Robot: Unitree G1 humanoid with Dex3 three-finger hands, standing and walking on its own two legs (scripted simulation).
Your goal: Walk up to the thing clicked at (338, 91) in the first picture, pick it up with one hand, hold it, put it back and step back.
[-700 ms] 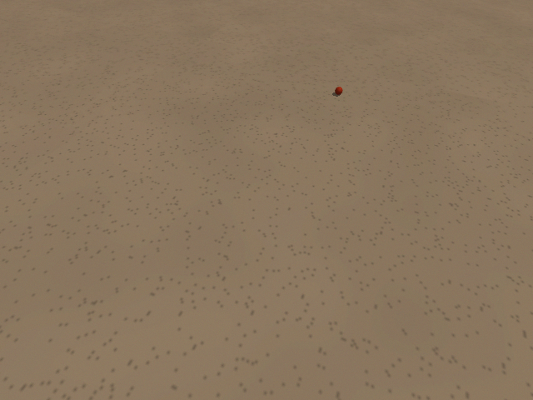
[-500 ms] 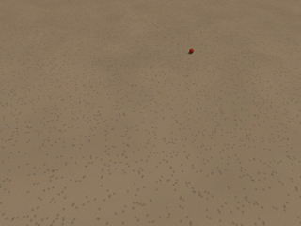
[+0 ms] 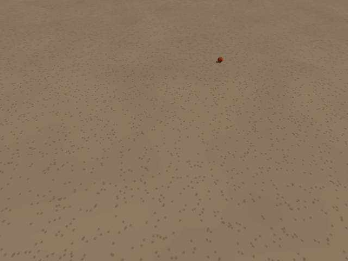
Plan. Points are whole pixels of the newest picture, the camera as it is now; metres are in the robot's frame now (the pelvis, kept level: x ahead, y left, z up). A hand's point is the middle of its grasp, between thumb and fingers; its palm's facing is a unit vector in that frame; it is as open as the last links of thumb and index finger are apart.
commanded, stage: stand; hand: left
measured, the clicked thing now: (220, 59) +2.25 -0.53 -0.75
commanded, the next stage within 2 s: walk up in 0.42 s
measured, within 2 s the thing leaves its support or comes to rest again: neither
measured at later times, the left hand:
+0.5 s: hand out of the picture +0.08 +0.25 -0.15, palm faces -0.10 -0.94 -0.32, open 7.4 cm
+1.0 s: hand (119, 201) +0.31 +0.17 -0.13, palm faces -0.38 -0.81 -0.45, open 7.4 cm
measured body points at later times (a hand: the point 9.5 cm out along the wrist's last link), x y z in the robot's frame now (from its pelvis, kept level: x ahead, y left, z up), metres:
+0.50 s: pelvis +0.00 +0.00 +0.00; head +0.01 -0.01 +0.45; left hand +0.08 +0.30 -0.13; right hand +0.08 -0.31 -0.13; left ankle -0.01 +0.13 -0.74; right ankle +0.00 -0.12 -0.75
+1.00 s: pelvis +0.18 -0.09 -0.01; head +0.17 -0.13 +0.43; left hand +0.33 +0.21 -0.10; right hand +0.21 -0.44 -0.12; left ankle +0.35 -0.01 -0.69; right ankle +0.09 -0.21 -0.75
